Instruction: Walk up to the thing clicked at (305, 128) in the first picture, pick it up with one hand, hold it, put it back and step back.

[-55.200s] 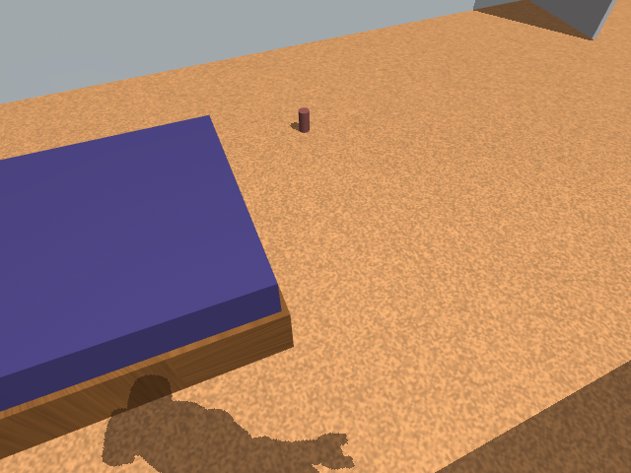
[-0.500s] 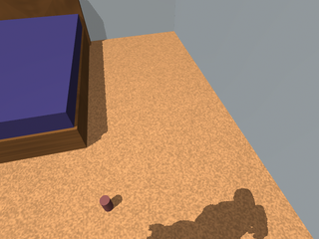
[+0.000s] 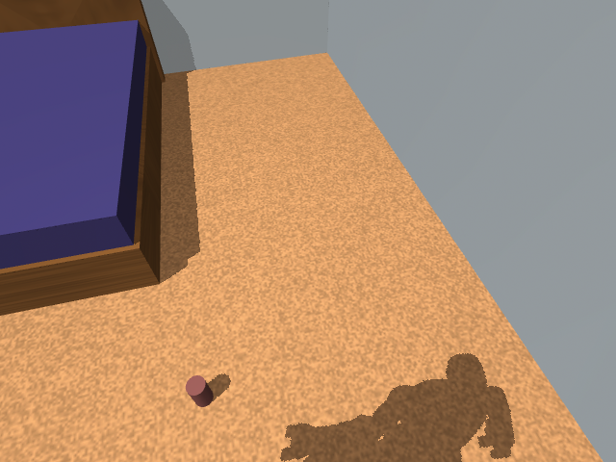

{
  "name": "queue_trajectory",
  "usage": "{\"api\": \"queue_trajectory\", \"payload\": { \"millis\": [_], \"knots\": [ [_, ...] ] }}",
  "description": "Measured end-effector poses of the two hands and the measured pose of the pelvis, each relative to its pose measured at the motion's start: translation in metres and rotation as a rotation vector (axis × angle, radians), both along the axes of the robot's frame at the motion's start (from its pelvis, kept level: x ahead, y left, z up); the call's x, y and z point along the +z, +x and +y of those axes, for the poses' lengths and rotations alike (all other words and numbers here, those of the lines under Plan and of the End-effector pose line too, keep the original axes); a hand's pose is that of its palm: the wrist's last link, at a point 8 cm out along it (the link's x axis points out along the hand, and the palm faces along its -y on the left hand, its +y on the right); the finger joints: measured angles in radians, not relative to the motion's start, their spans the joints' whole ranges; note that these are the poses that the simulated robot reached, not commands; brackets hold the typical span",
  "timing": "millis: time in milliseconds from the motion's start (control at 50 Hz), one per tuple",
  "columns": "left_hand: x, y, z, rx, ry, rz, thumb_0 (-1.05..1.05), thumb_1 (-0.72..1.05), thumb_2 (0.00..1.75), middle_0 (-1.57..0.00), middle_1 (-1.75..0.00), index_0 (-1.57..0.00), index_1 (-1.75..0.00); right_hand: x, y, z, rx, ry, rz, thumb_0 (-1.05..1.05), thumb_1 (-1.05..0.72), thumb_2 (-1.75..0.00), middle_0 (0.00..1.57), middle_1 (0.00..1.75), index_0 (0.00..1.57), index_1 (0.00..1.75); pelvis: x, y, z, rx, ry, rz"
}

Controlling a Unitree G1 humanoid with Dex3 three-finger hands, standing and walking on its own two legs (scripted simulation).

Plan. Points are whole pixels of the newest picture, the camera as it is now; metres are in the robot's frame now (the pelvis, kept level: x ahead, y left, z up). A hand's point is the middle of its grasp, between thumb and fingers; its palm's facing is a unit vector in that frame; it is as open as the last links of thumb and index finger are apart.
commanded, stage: stand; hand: left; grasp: from above
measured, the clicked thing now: (200, 391) +0.41 +0.35 -0.72
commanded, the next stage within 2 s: step back in 1.16 s
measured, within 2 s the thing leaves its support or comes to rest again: neither
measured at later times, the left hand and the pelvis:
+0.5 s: hand out of the picture +0.08 +0.24 -0.16, palm faces +0.01 -0.95 -0.33, open 7.4 cm; pelvis +0.01 +0.00 +0.00, yaw +0 degrees
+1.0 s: hand out of the picture +0.08 +0.25 -0.16, palm faces -0.01 -0.94 -0.33, open 7.4 cm; pelvis +0.01 +0.00 +0.00, yaw -1 degrees
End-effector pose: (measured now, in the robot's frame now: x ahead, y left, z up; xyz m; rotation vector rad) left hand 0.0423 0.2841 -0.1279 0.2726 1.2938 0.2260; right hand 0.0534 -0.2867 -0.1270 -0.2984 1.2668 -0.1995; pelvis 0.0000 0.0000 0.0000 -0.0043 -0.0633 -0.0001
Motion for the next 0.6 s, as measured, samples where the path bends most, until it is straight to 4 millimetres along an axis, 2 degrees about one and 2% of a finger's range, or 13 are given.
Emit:
{"api": "queue_trajectory", "payload": {
  "millis": [300,600],
  "knots": [
    [0.003,0.019,0.000,-0.007,-0.001,-0.010,0.01,0.91,0.90,-0.21,-0.30,-0.21,-0.30,-0.002,0.013,0.004,0.007,0.012,-0.005,0.01,-0.90,-0.90,0.20,0.30,0.20,0.30,0.001,0.010,0.000,-0.006,0.004,0.011],
    [0.005,0.034,0.003,-0.023,0.004,-0.044,0.01,0.91,0.90,-0.21,-0.30,-0.21,-0.30,0.004,0.024,-0.004,0.008,-0.007,-0.030,0.00,-0.90,-0.90,0.20,0.30,0.20,0.30,0.001,0.013,0.000,-0.008,0.003,0.013]
  ]
}}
